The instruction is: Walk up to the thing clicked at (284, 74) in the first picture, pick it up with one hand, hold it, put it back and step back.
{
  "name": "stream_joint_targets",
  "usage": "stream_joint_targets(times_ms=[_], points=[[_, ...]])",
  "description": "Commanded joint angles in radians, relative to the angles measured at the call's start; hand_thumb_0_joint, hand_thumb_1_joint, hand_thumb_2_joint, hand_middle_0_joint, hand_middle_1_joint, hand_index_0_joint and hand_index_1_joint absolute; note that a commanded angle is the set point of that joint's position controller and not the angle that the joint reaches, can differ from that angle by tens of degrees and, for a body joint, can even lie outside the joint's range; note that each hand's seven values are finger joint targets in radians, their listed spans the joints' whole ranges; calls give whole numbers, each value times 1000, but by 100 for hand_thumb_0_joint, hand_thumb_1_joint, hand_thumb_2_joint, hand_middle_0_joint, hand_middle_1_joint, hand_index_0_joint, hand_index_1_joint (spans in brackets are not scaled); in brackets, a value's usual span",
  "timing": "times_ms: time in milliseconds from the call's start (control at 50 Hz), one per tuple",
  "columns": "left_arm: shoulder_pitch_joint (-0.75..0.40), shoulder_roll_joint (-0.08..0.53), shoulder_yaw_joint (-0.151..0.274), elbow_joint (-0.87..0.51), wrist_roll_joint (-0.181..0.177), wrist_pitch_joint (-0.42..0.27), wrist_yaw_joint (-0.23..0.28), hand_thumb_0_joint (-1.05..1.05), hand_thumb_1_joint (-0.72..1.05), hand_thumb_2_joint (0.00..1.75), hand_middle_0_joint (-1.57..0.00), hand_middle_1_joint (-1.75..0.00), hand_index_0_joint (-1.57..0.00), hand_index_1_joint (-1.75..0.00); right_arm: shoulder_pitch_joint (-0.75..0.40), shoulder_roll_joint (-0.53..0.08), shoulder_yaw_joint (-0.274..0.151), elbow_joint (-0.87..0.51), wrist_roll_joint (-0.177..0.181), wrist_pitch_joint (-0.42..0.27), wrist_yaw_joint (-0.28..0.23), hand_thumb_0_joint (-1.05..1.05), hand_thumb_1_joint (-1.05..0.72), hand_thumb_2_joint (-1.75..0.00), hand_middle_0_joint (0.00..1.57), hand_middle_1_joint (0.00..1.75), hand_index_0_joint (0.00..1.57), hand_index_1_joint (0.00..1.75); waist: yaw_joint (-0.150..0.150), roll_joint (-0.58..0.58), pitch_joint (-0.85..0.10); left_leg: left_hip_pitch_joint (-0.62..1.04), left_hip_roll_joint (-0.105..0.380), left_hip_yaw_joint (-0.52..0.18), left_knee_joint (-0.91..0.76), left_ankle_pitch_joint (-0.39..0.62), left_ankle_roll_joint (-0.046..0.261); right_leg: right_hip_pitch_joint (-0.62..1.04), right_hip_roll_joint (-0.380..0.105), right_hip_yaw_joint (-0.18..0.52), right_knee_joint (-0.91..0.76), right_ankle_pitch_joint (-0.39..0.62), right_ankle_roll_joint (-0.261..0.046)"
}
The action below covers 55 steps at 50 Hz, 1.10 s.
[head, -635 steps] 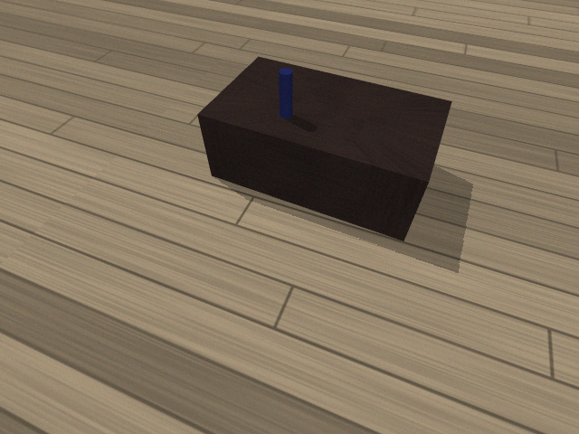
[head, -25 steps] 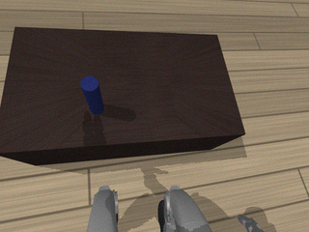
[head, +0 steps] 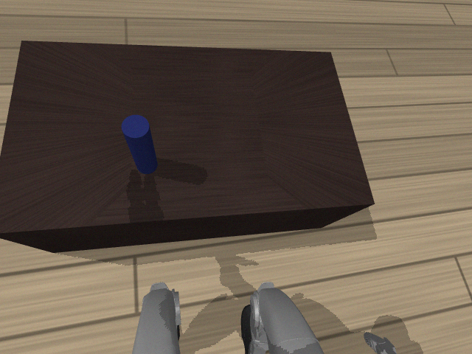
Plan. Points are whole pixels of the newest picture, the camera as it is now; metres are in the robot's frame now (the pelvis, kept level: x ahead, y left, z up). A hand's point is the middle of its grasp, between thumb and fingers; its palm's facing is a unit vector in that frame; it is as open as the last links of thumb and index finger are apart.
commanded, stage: go down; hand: left
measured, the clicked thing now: (142, 148) +0.53 +0.16 -0.21
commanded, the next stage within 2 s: approach in 1.94 s
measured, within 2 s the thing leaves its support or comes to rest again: neither
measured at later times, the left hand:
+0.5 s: hand out of the picture +0.46 +0.36 +0.08, palm faces +0.15 -0.99 +0.00, open 16.9 cm
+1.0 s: hand out of the picture +0.46 +0.37 +0.08, palm faces +0.16 -0.99 +0.00, open 17.0 cm
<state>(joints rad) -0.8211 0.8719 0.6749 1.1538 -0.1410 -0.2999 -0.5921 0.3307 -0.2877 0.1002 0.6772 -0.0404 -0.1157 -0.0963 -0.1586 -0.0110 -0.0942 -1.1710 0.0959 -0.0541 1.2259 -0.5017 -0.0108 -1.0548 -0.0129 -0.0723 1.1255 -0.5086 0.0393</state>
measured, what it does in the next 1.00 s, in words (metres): stands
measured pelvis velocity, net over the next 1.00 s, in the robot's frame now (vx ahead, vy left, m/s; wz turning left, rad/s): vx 0.00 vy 0.00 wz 0.00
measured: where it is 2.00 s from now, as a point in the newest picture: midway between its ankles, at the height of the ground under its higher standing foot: (212, 352)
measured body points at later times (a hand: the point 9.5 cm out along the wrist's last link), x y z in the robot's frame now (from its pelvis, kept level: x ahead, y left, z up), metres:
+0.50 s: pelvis +0.00 +0.00 +0.00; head +0.17 +0.05 +0.42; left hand +0.45 +0.42 +0.08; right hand +0.06 -0.28 -0.09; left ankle +0.03 +0.12 -0.64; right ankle +0.01 -0.15 -0.64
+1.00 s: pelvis +0.00 +0.00 +0.00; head +0.17 +0.05 +0.42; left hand +0.45 +0.42 +0.08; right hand +0.05 -0.27 -0.09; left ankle +0.03 +0.12 -0.64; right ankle +0.01 -0.15 -0.64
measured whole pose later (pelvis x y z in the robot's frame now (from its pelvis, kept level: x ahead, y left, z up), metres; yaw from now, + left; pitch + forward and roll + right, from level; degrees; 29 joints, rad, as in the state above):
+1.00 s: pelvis +0.00 +0.00 +0.00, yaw +0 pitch +25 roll -6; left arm -0.81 0.88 0.69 1.16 -0.14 -0.30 -0.59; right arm 0.32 -0.29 0.10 0.67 -0.04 -0.11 -0.10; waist -0.16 -0.01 -0.09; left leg -1.17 0.10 -0.05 1.22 -0.50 -0.01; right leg -1.05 -0.01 -0.07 1.12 -0.51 0.04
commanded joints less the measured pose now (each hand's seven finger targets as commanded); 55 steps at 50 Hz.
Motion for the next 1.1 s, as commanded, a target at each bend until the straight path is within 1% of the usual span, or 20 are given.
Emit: stream_joint_targets(times_ms=[0,60,100,200,280,400,420,440,500,540,580,680,760,820,860,880,960,1040,1060,1080], points=[[-304,411,64,-219,-26,-55,4,0,-35,8,-4,-4,-3,-4,160,-225,-79,-49,2,-12,-18,0,-89,-90,20,30,20,30,40,284,-511,582,-35,-41,-138,463,5,80,42,-4,-118,296,-68],[-310,397,54,-224,-27,-56,5,0,-36,7,-5,-4,-4,-5,153,-216,-79,-55,6,-13,-20,0,-90,-90,20,30,20,30,35,257,-496,543,-39,-29,-146,396,15,115,42,7,-130,277,-65],[-289,349,29,-191,-27,-50,2,0,-37,7,-4,-4,-4,-5,156,-214,-78,-49,3,-15,-19,0,-90,-90,20,30,20,30,27,258,-479,545,-38,-30,-137,431,14,89,40,4,-127,291,-65],[-299,384,46,-220,-34,-60,1,0,-38,6,-5,-4,-4,-4,146,-217,-79,-59,7,-20,-20,0,-90,-90,20,30,20,30,36,246,-474,534,-40,-26,-139,399,17,92,40,11,-131,279,-64],[-314,369,34,-219,-33,-61,1,0,-39,6,-5,-4,-4,-4,155,-218,-80,-50,2,-21,-20,0,-90,-90,20,30,20,30,26,264,-511,574,-39,-27,-123,456,16,91,37,11,-127,315,-61],[-341,417,61,-243,-30,-60,3,0,-39,7,-4,-5,-3,-5,148,-220,-77,-51,3,-18,-20,0,-90,-90,20,30,20,30,38,285,-527,583,-39,-34,-130,453,12,87,37,10,-117,298,-65],[-347,396,43,-215,-25,-56,1,0,-39,6,-5,-5,-4,-5,155,-218,-76,-43,0,-16,-21,0,-90,-90,20,30,20,30,25,297,-508,577,-37,-37,-130,456,9,71,38,6,-115,295,-67],[-318,391,47,-211,-24,-53,5,0,-39,7,-5,-4,-4,-5,147,-217,-72,-56,-1,-17,-21,0,-90,-90,20,30,20,30,37,273,-514,583,-38,-34,-133,463,13,89,38,7,-120,303,-65],[-315,402,51,-201,-21,-48,5,0,-41,6,-5,-5,-4,-5,151,-219,-76,-53,0,-14,-21,0,-90,-90,20,30,20,30,31,261,-511,541,-41,-28,-126,451,18,115,37,12,-125,318,-61],[-312,366,30,-205,-24,-46,0,0,-41,7,-5,-5,-4,-5,164,-219,-78,-45,-2,-13,-18,0,-90,-90,20,30,20,30,28,263,-515,574,-38,-32,-122,485,16,92,39,8,-124,329,-61],[-304,400,55,-208,-25,-45,7,0,-41,6,-5,-5,-4,-5,150,-222,-77,-60,2,-16,-19,0,-90,-90,20,30,20,30,37,274,-510,570,-38,-33,-130,471,12,102,38,5,-122,315,-63],[-317,366,34,-211,-30,-46,7,0,-43,6,-5,-5,-4,-5,163,-220,-82,-44,4,-13,-14,0,-90,-90,20,30,20,30,29,286,-500,586,-33,-44,-140,457,6,62,41,-2,-119,285,-67],[-302,411,60,-205,-23,-49,9,0,-39,6,-5,-5,-4,-5,148,-214,-72,-61,5,-12,-17,0,-90,-90,20,30,20,30,40,259,-498,562,-39,-32,-140,440,14,104,40,7,-132,296,-64],[-302,360,37,-191,-32,-49,3,0,-42,5,-5,-5,-5,-5,154,-218,-80,-51,5,-15,-18,0,-90,-90,20,30,20,30,24,252,-481,544,-39,-29,-136,406,15,91,41,9,-131,284,-63],[-311,402,55,-193,-28,-52,8,0,-42,4,-5,-5,-5,-5,149,-221,-78,-57,4,-18,-19,0,-90,-90,20,30,20,30,31,250,-477,537,-38,-31,-135,397,16,84,41,9,-129,274,-64],[-288,367,39,-165,-29,-51,5,0,-42,5,-5,-5,-5,-5,163,-219,-78,-38,5,-14,-19,0,-90,-90,20,30,20,30,24,244,-473,543,-36,-34,-134,412,14,69,43,3,-126,279,-65],[-315,413,69,-234,-34,-64,7,0,-39,6,-5,-5,-5,-4,148,-220,-77,-62,6,-14,-18,0,-90,-90,20,30,20,30,42,272,-531,574,-40,-31,-132,430,14,102,38,10,-124,290,-64],[-272,370,49,-194,-32,-54,5,0,-41,7,-4,-5,-4,-5,153,-219,-78,-46,6,-13,-19,0,-90,-90,20,30,20,30,33,263,-494,555,-38,-35,-129,467,12,85,40,4,-115,311,-64],[-297,415,72,-246,-32,-59,7,0,-40,6,-5,-5,-4,-5,149,-224,-80,-54,5,-14,-18,0,-90,-90,20,30,20,30,49,285,-517,573,-39,-37,-132,464,9,83,40,5,-113,298,-67],[-293,408,69,-230,-33,-59,4,0,-40,6,-5,-5,-4,-5,145,-218,-77,-56,6,-13,-18,0,-90,-90,20,30,20,30,44,288,-520,586,-37,-35,-127,467,10,75,39,6,-116,297,-66]])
